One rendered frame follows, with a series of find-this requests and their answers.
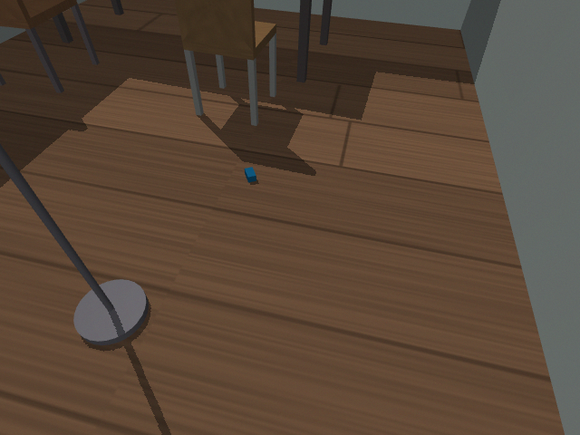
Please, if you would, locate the small box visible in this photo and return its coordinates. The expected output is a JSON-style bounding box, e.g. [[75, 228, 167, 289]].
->
[[245, 167, 256, 182]]

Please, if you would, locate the floor lamp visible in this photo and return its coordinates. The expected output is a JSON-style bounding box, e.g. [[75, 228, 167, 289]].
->
[[0, 144, 149, 345]]

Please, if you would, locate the chair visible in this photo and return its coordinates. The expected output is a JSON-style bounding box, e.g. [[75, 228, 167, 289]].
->
[[175, 0, 276, 126], [0, 0, 100, 93]]

